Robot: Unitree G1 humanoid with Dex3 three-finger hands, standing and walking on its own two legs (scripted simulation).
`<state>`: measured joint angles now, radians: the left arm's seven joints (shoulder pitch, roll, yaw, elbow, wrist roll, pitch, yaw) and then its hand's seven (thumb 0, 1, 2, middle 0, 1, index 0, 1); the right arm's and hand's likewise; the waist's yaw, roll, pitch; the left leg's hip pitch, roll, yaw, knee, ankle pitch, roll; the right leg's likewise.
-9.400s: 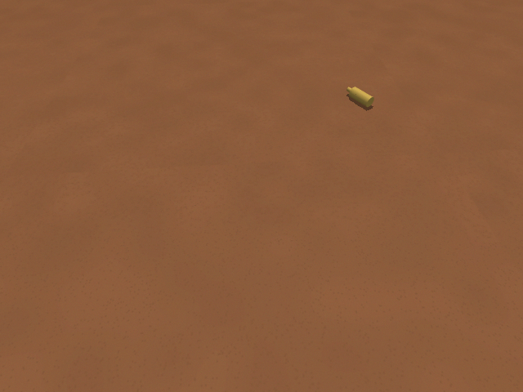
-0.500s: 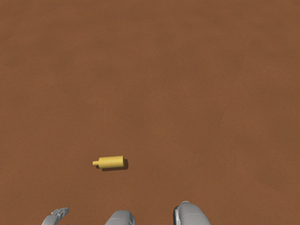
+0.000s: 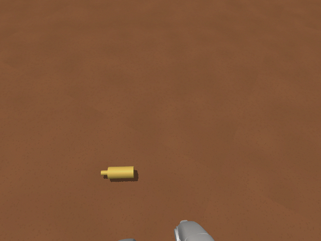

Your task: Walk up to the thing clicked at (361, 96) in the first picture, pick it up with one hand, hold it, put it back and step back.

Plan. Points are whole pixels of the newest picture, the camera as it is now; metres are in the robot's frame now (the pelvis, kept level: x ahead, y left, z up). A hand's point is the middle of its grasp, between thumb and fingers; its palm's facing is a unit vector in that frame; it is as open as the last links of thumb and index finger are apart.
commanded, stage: walk up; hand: left
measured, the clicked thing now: (117, 172) +0.56 +0.23 -0.73
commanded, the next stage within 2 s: stand in 1.02 s
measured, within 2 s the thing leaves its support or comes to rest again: neither
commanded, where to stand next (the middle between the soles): +0.12 -0.05 m, yaw -2 degrees
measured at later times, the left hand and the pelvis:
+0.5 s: hand (88, 233) +0.16 +0.19 -0.13, palm faces -0.10 -0.89 -0.45, open 7.4 cm; pelvis +0.03 -0.06 -0.01, yaw -4 degrees
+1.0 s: hand out of the picture +0.09 +0.22 -0.16, palm faces +0.00 -0.94 -0.35, open 7.4 cm; pelvis +0.02 -0.05 -0.01, yaw +0 degrees
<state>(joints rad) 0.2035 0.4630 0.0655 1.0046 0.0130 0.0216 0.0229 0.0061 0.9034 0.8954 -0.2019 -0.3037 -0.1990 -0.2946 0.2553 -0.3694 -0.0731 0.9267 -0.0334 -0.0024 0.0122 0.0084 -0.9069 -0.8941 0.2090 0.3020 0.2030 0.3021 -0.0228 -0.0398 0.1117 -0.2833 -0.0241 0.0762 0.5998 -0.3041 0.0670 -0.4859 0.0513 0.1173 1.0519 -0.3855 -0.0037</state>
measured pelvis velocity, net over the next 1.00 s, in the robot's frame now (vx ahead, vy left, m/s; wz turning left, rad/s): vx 0.02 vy -0.05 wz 0.00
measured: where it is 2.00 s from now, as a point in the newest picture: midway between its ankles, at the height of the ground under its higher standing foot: outside the picture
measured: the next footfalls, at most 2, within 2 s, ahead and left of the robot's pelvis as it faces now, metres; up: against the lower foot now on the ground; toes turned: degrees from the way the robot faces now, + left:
right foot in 0.34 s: +0.16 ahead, -0.17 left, +0.00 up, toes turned -6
left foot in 0.72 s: +0.09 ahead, +0.09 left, +0.00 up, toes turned -3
